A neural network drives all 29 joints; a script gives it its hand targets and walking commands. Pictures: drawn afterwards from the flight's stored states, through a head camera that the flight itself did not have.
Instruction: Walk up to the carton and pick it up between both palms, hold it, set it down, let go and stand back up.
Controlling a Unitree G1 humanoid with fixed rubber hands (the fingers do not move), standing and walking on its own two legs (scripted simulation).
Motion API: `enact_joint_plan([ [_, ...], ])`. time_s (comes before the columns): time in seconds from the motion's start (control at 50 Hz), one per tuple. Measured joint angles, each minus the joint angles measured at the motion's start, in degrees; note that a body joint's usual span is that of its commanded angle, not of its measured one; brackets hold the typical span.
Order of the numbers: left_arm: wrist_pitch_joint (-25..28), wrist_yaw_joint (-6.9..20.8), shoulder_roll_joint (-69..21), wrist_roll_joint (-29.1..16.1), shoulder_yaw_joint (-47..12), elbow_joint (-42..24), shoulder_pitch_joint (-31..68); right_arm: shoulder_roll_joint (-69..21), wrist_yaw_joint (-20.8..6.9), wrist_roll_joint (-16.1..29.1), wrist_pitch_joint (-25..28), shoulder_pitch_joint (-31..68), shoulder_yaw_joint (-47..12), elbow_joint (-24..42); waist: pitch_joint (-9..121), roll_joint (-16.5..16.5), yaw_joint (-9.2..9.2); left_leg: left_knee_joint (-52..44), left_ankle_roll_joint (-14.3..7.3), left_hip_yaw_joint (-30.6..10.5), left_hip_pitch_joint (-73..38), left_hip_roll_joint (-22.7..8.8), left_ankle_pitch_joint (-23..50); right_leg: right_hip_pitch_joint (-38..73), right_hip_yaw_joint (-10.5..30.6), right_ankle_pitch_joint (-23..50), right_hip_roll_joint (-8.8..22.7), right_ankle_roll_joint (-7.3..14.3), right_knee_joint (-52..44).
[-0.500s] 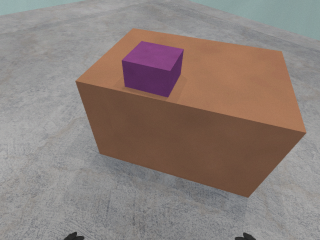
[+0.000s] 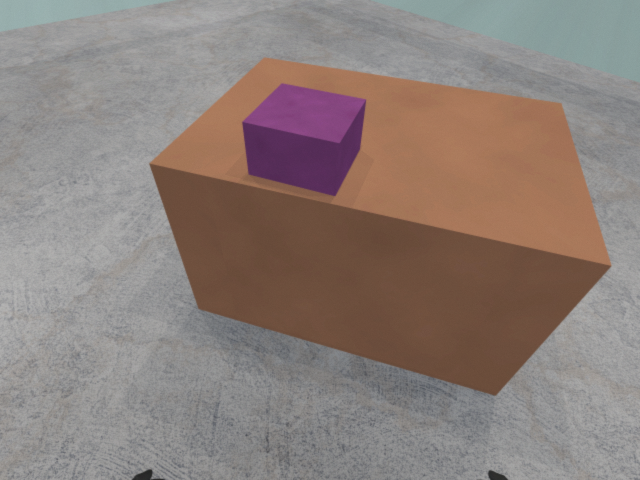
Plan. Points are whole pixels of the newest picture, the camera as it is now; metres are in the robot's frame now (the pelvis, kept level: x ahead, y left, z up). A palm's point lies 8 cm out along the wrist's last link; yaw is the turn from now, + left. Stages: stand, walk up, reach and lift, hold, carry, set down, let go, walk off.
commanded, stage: walk up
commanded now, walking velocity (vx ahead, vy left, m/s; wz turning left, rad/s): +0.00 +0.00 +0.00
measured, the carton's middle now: (307, 137) +0.91 +0.03 -0.03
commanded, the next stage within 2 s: none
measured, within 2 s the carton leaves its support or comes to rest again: neither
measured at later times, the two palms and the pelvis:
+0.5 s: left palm out of the picture +0.11 +0.36 -0.13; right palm out of the picture +0.12 -0.20 -0.11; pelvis +0.06 +0.08 -0.02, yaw -8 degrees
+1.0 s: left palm (117, 339) +0.37 +0.33 -0.10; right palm out of the picture +0.17 -0.17 -0.15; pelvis +0.21 +0.11 -0.02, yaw -17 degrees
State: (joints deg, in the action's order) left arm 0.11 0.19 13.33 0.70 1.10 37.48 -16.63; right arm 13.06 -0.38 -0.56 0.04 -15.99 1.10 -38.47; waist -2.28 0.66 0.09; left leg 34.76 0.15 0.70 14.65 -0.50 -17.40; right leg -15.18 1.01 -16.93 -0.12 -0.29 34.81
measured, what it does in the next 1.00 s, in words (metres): walks ahead, turning right: left foot, then right foot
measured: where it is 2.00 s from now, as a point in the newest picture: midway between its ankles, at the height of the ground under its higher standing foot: (236, 409)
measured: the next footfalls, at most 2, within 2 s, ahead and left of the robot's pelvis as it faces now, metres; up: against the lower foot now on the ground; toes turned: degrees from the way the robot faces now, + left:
left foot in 0.40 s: +0.15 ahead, +0.18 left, +0.00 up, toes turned -3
right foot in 0.80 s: +0.28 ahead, -0.06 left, +0.00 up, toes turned -17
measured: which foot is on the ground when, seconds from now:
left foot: down 0.00-0.20, up 0.22-0.38, down 0.40-0.82, up 0.84-1.00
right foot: down 0.00-0.42, up 0.44-0.78, down 0.80-1.00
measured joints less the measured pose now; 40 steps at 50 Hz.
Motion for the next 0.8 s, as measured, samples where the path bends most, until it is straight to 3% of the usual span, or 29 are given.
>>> enact_joint_plan([
  [0.14,-0.04,0.0,0.07,-0.03,-0.1,0.37,-0.01,0.14,-0.02,0.07,-0.01,-0.01,0.01,-0.16,-0.01,-0.02,-0.1,-0.36,-0.01,0.06,-0.01,0.03,0.18,-0.07,0.13,0.15,0.01,-0.03,-0.27],
  [0.2,0.9,-0.05,-0.39,1.55,1.04,0.12,-2.68,1.01,-1.38,-2.65,-0.39,-0.61,1.06,1.13,1.04,-0.75,0.2,4.53,-1.23,0.65,1.57,-0.12,-10.74,-1.19,1.74,-3.4,-0.92,1.05,2.01],
  [0.24,1.13,-0.59,-0.42,2.53,1.68,0.84,-5.05,2.01,-2.17,-3.38,-0.5,-1.35,2.1,2.39,1.91,-1.42,0.33,10.1,-1.33,0.85,3.96,0.31,-13.48,-1.64,3.07,-2.97,-1.22,1.49,2.41],
  [0.3,1.38,-1.69,-0.23,3.53,2.33,2.58,-7.5,3.81,-2.91,-3.42,-0.33,-2.15,3.1,3.56,2.0,-3.1,1.01,15.4,-0.68,0.78,8.15,-0.37,-11.75,-1.12,4.41,-1.96,-1.44,0.72,1.51],
  [0.38,1.46,-1.99,0.87,3.38,3.34,4.07,-9.85,4.83,-3.59,-3.07,-0.05,-2.18,3.7,4.8,1.07,-3.82,2.43,11.48,-0.67,-0.32,9.73,-2.08,-8.92,0.07,6.78,-3.77,-0.88,-0.79,2.05],
  [0.44,0.44,-1.7,2.34,3.03,3.9,4.35,-10.46,4.41,-3.36,-3.08,1.38,-2.69,3.46,5.8,-0.29,-1.54,1.77,7.86,-0.94,2.13,7.05,-1.43,0.47,-1.06,8.75,-11.21,1.11,-0.71,10.13],
  [0.48,-0.53,-1.73,2.37,2.6,3.57,4.06,-10.21,4.29,-2.38,-3.34,1.73,-3.6,2.82,5.26,-0.45,-0.93,1.0,10.98,-1.01,4.14,6.12,-1.17,-2.96,-4.92,8.32,-16.48,0.29,0.03,21.65],
  [0.56,-1.49,-1.07,2.29,2.3,3.0,2.43,-7.74,3.25,-0.72,-2.41,0.73,-6.53,2.17,1.66,0.14,-0.39,-1.18,8.66,-2.43,6.61,0.93,-0.89,-5.13,-11.13,2.97,-11.76,-0.08,0.37,34.12],
  [0.64,-0.88,-0.26,2.34,1.3,3.08,-0.08,-5.08,2.85,-0.21,-2.33,0.45,-9.57,1.69,-1.16,0.96,0.25,-3.27,3.55,-2.68,9.08,-4.1,0.05,-5.1,-14.16,0.47,-7.14,1.07,0.26,30.12],
  [0.72,0.22,0.03,1.44,0.64,2.98,-2.53,-2.02,3.6,-0.15,-2.7,0.4,-11.39,1.68,-2.94,0.24,-0.54,-4.88,0.96,-2.87,11.02,-7.5,0.63,-6.26,-13.78,-0.49,-4.73,2.58,0.92,17.9],
  [0.8,1.77,-0.58,0.47,0.81,2.96,-4.9,0.01,4.8,-0.71,-2.52,-0.33,-12.23,1.62,-3.28,-1.07,-2.67,-5.51,5.54,-2.26,12.41,-7.69,-0.82,-11.33,-10.13,-1.79,2.9,1.81,2.59,6.08],
])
